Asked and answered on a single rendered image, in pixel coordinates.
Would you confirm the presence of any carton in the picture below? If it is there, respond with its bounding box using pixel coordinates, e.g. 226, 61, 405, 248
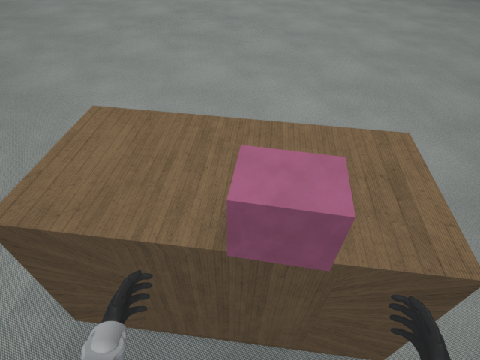
226, 145, 356, 271

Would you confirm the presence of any pedestal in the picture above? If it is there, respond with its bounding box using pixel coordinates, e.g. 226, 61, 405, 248
0, 106, 480, 360

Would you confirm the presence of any robot left forearm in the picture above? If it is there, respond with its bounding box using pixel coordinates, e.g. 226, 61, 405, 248
81, 321, 127, 360

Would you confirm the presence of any robot right hand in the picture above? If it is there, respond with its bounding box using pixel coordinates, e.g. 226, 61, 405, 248
388, 295, 451, 360

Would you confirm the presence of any robot left hand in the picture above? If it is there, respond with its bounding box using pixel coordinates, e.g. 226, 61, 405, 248
102, 270, 153, 324

